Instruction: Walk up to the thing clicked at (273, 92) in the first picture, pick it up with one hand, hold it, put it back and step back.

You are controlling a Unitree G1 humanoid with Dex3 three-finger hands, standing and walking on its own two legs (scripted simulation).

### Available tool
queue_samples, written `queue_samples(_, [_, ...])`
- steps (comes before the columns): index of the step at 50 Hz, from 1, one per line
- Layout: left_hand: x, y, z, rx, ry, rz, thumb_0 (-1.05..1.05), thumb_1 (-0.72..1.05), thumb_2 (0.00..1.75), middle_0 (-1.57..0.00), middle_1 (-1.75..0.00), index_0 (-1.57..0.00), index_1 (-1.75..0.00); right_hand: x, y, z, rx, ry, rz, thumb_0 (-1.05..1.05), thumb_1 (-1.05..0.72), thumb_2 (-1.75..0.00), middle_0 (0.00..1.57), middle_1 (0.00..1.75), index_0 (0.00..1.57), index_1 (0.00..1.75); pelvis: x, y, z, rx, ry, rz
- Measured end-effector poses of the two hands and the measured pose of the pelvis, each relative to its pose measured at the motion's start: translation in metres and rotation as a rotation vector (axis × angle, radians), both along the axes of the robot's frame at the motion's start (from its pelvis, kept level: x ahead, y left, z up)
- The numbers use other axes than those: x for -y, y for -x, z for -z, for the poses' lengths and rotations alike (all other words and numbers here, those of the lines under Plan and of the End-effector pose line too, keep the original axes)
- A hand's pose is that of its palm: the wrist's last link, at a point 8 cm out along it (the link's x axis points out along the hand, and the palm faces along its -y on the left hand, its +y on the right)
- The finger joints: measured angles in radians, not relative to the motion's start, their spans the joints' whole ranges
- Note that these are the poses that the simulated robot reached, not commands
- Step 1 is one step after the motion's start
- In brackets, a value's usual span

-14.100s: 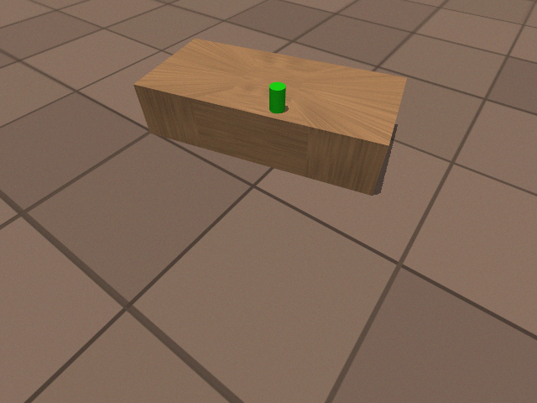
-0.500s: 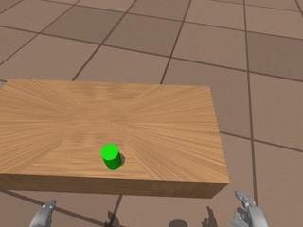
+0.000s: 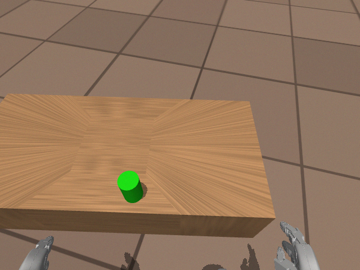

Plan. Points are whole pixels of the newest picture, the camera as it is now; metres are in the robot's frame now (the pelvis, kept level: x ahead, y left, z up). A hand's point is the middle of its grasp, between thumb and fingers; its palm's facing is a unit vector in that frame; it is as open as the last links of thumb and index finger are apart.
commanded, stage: go down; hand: left
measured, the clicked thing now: (131, 187) +0.45 +0.20 -0.33
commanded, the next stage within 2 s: none
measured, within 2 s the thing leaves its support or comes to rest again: neither
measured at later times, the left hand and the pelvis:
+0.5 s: hand (46, 241) +0.21 +0.31 -0.06, palm faces +0.14 -0.94 -0.32, open 17.1 cm; pelvis -0.03 +0.00 -0.01, yaw +1 degrees
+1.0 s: hand (37, 212) +0.27 +0.34 -0.05, palm faces +0.14 -0.97 -0.20, open 17.5 cm; pelvis -0.03 +0.01 -0.01, yaw -1 degrees
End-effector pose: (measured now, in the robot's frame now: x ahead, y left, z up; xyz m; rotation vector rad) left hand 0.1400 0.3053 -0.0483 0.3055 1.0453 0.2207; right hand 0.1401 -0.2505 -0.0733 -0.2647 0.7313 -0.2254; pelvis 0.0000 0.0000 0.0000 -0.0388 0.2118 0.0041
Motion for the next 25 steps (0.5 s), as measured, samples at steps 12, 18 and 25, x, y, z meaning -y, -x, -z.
queue_samples(12, [-0.010,0.019,-0.005,0.026,0.006,-0.013,-0.01,-0.44,0.09,-0.07,-0.05,-0.05,-0.06,0.005,0.002,-0.001,0.065,0.030,0.008,0.02,-0.85,-0.88,0.21,0.30,0.20,0.30,0.004,0.010,0.009,-0.001,0.005,-0.011])
queue_samples(18, [-0.020,0.009,-0.005,0.077,0.003,-0.022,-0.01,-0.44,0.09,-0.07,-0.05,-0.05,-0.06,0.004,0.008,0.001,0.073,0.048,-0.003,0.02,-0.85,-0.88,0.21,0.30,0.20,0.30,0.005,0.018,0.012,0.002,0.008,-0.018])
queue_samples(25, [-0.045,-0.046,-0.023,0.254,0.006,-0.021,-0.01,-0.44,0.09,-0.07,-0.05,-0.05,-0.06,0.005,0.026,0.005,0.033,0.074,-0.012,0.02,-0.85,-0.88,0.21,0.30,0.20,0.30,0.005,0.027,0.013,0.003,0.012,-0.018])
